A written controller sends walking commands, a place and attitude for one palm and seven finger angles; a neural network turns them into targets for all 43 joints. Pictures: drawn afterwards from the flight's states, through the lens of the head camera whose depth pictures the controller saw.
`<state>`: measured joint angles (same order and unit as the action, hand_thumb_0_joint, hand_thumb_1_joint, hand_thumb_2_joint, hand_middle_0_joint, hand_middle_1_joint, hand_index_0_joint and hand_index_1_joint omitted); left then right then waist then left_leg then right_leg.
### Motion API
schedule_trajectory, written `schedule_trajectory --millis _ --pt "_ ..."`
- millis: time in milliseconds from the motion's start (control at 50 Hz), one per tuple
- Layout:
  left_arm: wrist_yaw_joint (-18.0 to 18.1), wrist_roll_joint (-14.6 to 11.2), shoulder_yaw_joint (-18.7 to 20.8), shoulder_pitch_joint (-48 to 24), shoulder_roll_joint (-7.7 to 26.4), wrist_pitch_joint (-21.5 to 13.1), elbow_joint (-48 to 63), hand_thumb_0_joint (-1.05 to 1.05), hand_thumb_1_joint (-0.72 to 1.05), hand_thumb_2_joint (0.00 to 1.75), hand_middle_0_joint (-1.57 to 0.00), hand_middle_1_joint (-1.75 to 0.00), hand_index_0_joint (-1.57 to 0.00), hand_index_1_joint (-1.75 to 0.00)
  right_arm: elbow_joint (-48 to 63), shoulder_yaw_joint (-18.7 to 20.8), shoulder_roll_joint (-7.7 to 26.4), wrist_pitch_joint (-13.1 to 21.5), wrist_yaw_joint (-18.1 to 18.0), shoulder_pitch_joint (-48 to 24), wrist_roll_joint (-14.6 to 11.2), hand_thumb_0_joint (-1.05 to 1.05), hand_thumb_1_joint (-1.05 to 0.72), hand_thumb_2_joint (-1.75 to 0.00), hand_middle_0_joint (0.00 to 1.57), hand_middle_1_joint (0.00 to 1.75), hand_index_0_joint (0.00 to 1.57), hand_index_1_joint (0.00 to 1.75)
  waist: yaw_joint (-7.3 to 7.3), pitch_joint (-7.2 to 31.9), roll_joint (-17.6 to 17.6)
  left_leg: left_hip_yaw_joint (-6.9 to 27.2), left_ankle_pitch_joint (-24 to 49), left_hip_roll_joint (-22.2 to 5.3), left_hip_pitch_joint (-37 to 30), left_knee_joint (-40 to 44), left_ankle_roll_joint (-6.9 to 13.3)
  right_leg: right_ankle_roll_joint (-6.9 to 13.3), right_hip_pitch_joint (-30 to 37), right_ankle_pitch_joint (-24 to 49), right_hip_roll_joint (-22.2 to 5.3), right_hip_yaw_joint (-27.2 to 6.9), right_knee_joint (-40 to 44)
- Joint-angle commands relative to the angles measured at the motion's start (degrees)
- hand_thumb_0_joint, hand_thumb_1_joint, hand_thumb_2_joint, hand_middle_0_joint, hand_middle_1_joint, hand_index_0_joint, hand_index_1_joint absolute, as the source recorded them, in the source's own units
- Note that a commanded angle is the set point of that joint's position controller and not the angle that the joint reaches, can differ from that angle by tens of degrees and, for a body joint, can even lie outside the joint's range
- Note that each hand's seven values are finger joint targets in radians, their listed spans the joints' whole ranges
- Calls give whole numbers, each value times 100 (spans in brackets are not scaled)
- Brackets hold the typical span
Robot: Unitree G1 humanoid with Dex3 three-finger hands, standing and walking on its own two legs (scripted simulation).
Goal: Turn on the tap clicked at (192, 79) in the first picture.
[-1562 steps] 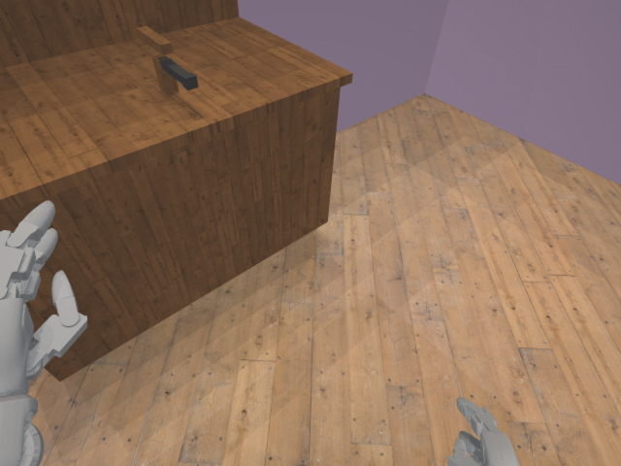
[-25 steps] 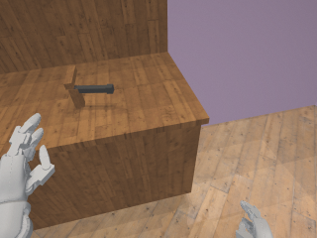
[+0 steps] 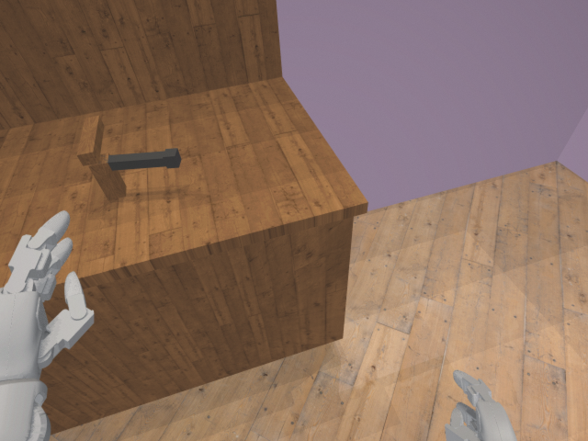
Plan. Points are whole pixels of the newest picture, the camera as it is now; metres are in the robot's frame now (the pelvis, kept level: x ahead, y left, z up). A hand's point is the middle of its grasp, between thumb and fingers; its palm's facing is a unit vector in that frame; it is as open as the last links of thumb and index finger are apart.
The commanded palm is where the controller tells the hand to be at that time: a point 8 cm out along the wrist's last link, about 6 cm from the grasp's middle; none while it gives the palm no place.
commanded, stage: step back with the hand held close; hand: left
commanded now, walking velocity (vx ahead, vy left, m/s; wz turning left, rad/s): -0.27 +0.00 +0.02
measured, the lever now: (172, 158) +0.60 +0.29 +0.07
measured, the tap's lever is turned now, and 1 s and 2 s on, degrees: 75 75 75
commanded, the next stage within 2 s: stop stepping back and stand still in 1.10 s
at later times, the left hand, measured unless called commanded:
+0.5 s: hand out of the picture +0.13 +0.30 +0.16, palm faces +0.45 -0.78 -0.43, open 7.4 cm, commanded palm +0.07 +0.33 +0.17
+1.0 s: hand out of the picture +0.04 +0.29 +0.17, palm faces +0.40 -0.85 -0.33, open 7.4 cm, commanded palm +0.01 +0.32 +0.17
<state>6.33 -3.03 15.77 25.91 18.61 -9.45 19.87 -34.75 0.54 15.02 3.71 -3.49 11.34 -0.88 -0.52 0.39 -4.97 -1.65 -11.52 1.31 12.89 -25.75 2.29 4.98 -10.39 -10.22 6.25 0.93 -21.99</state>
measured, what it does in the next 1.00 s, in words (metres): walks backwards: right foot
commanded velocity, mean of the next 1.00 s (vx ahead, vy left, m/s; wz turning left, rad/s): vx -0.34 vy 0.00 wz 0.02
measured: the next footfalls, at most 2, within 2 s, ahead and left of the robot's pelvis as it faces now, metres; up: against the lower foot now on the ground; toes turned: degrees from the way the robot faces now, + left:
right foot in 0.66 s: -0.16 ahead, -0.06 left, +0.00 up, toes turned +3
left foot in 1.08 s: -0.10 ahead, +0.14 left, +0.00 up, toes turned +0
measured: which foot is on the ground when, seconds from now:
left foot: down 0.00-0.92, up 0.94-1.00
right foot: down 0.00-0.40, up 0.42-0.64, down 0.66-1.00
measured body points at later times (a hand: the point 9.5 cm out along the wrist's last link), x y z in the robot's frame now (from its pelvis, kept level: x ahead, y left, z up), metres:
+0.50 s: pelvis -0.07 +0.04 -0.01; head -0.07 +0.04 +0.44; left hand +0.10 +0.34 +0.18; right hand +0.10 -0.19 -0.09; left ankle +0.03 +0.09 -0.74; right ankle -0.05 -0.07 -0.73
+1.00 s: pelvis -0.16 +0.04 -0.01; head -0.19 +0.06 +0.44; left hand +0.01 +0.33 +0.19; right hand +0.00 -0.21 -0.08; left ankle -0.06 +0.11 -0.72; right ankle -0.20 -0.07 -0.74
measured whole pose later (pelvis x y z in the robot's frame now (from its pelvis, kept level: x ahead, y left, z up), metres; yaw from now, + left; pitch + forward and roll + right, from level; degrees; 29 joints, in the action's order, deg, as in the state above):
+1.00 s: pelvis -0.16 +0.04 -0.01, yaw -1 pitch -1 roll -3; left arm 8.4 -3.6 19.1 27.9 23.4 -11.5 27.8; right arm -37.0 1.4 13.0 1.6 -3.9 12.6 -0.5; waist -0.1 5.1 -0.3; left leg 0.4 -17.7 1.9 29.8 -46.2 -1.7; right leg 2.6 -8.6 -19.6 5.7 -1.9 -28.9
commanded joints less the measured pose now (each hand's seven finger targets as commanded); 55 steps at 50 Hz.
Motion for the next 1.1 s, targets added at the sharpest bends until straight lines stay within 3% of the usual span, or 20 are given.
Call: schedule_trajectory --millis 0,140,280,380,520,600,660,680,700,740,800,840,880,900,920,960,1020,1040,1060,1080 --pt "217 -31 988 -311 1373 -310 1458 0 90 90 -20 -30 -20 -30 1088 261 556 146 -86 -625 11 0 -90 -90 20 30 20 30 -9 932 585 400 1448 -378 -459 -175 2 -498 -88 2108 -1164 -773 136" --pt "303 -30 990 -136 1330 -322 1604 0 90 90 -20 -30 -20 -30 1130 298 578 86 -101 -580 1 0 -90 -90 20 30 20 30 36 767 228 501 796 -357 -165 -196 -8 -399 -418 974 -1158 -905 248" --pt "412 51 873 -183 1236 -399 1566 0 90 90 -20 -30 -20 -30 1167 235 659 115 -136 -499 -10 0 -90 -90 20 30 20 30 71 142 219 951 -1409 -592 602 446 114 -392 -875 -1241 -897 -782 461" --pt "450 298 1070 -641 1234 -520 1765 0 90 90 -20 -30 -20 -30 1215 239 733 217 -203 -599 73 0 -90 -90 20 30 20 30 -73 363 -466 1916 -3029 -1290 2387 1801 438 -568 947 -252 -221 -400 -1443" --pt "304 264 962 -418 916 -441 1557 0 90 90 -20 -30 -20 -30 1011 286 563 361 -55 -564 188 0 -90 -90 20 30 20 30 -55 338 -280 1710 -2544 -1457 1850 1982 373 -454 459 -1292 -95 -295 -1952" --pt "314 76 700 -659 875 -494 1853 0 90 90 -20 -30 -20 -30 778 253 472 416 21 -585 149 0 -90 -90 20 30 20 30 -76 851 -46 1276 -401 -1210 -124 1454 -232 -272 -394 -1344 -272 -346 -329" --pt "317 13 769 -931 1169 -575 2156 0 90 90 -20 -30 -20 -30 664 256 395 330 12 -656 88 0 -90 -90 20 30 20 30 -86 1564 420 488 2264 -925 -1310 7 -363 -160 -692 614 -913 -939 292" --pt "332 26 806 -1135 1292 -627 2331 0 90 90 -20 -30 -20 -30 685 251 355 310 -2 -701 48 0 -90 -90 20 30 20 30 -31 1864 528 179 2618 -781 -1720 -290 -261 -332 -767 1661 -1111 -995 211" --pt "352 28 877 -1017 1349 -561 2387 0 90 90 -20 -30 -20 -30 749 339 380 322 -24 -711 -54 0 -90 -90 20 30 20 30 -13 2027 954 81 2504 -684 -1719 -424 -99 -619 -576 2485 -1058 -745 -67" --pt "359 -28 1250 -542 1632 -452 2324 0 90 90 -20 -30 -20 -30 887 338 408 278 -53 -830 -50 0 -90 -90 20 30 20 30 -43 1952 774 150 2320 -684 -1498 -462 -26 -788 -666 2261 -987 -603 -262" --pt "296 -160 1248 -104 1497 -410 2107 0 90 90 -20 -30 -20 -30 968 245 367 160 -30 -1101 28 0 -90 -90 20 30 20 30 -51 1204 -296 576 989 -876 -942 98 -32 -597 -1151 69 -687 -566 -197" --pt "264 -233 1196 -86 1444 -392 1945 0 90 90 -20 -30 -20 -30 959 235 395 87 -36 -1150 102 0 -90 -90 20 30 20 30 -1 520 -353 793 -812 -830 -104 590 -233 -333 -1328 -1527 -575 -582 194" --pt "298 -218 1087 -171 1448 -432 1743 0 90 90 -20 -30 -20 -30 860 239 353 25 -55 -973 101 0 -90 -90 20 30 20 30 84 116 321 499 -1070 -444 -406 -594 -536 146 -2500 -2852 -1135 -1257 1053" --pt "324 -198 926 -285 1407 -438 1694 0 90 90 -20 -30 -20 -30 770 274 307 33 -67 -889 44 0 -90 -90 20 30 20 30 113 51 947 386 -840 -113 -964 -2054 -639 451 -3477 -3231 -1838 -1873 1601" --pt "351 -105 790 -435 1345 -437 1646 0 90 90 -20 -30 -20 -30 698 287 310 49 -70 -875 51 0 -90 -90 20 30 20 30 94 -218 1228 526 -957 -27 -699 -3083 -588 667 -3694 -2785 -2315 -2087 1716" --pt "309 -6 630 -756 1221 -430 1550 0 90 90 -20 -30 -20 -30 707 189 304 102 -87 -813 73 0 -90 -90 20 30 20 30 150 -545 1277 662 -1184 -169 303 -3470 -410 608 -2952 -591 -2232 -1624 1187" --pt "240 18 535 -1527 1342 -438 1534 0 90 90 -20 -30 -20 -30 670 5 422 89 -183 -871 58 0 -90 -90 20 30 20 30 142 -686 386 278 -10 -239 825 -263 -379 -115 -1102 2139 -1340 -659 -396" --pt "247 31 598 -1880 1523 -448 1823 0 90 90 -20 -30 -20 -30 687 65 576 126 -246 -1035 27 0 -90 -90 20 30 20 30 49 -466 -382 557 2149 -555 457 427 -304 -399 -906 1768 -940 -359 -914" --pt "288 51 759 -1609 1544 -450 1816 0 90 90 -20 -30 -20 -30 733 123 614 181 -247 -904 51 0 -90 -90 20 30 20 30 -111 168 -930 1198 4149 -1261 -188 374 -74 -519 -1047 486 -547 -339 -1424" --pt "307 49 733 -1393 1482 -471 1956 0 90 90 -20 -30 -20 -30 770 176 469 266 -169 -690 48 0 -90 -90 20 30 20 30 -151 854 -972 1338 5194 -1689 -1016 155 122 -447 -1243 -1156 -506 -578 -1793"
